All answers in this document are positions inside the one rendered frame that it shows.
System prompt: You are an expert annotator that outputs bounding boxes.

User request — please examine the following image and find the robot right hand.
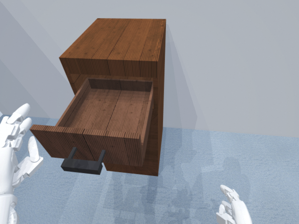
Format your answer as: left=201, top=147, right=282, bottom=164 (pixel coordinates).
left=216, top=185, right=252, bottom=224

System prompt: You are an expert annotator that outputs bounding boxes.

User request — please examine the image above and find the robot left hand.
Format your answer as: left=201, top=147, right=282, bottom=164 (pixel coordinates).
left=0, top=103, right=43, bottom=195

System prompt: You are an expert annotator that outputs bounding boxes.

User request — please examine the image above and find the cabinet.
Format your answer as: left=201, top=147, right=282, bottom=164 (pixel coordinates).
left=59, top=18, right=166, bottom=176

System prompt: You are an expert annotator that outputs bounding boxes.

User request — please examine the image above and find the drawer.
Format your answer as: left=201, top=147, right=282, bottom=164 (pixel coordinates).
left=30, top=77, right=154, bottom=167

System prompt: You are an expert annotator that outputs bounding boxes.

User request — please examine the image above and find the handle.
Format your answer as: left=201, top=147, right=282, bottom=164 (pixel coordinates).
left=61, top=147, right=106, bottom=175

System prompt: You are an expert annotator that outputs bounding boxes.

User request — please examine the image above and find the left robot forearm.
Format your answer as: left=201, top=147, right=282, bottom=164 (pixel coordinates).
left=0, top=194, right=20, bottom=224

